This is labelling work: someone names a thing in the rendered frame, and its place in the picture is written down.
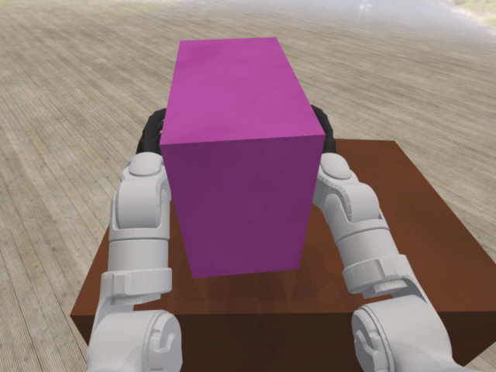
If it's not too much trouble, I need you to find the robot left upper arm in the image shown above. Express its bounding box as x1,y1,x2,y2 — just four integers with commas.
86,310,183,372

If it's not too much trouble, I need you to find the pedestal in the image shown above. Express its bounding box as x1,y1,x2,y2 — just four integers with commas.
70,133,496,372

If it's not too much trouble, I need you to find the right robot forearm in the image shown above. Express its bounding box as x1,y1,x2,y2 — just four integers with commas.
312,153,453,356

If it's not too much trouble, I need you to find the carton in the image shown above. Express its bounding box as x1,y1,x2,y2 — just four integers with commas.
160,37,326,278

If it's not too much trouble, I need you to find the robot left hand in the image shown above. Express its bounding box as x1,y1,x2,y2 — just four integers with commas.
136,108,167,156

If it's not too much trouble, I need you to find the robot right hand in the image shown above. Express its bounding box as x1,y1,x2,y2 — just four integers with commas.
311,105,337,154

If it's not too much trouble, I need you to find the left robot forearm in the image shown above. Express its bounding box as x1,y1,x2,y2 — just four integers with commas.
86,152,172,369

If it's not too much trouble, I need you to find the robot right upper arm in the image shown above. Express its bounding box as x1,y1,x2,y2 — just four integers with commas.
352,294,483,372

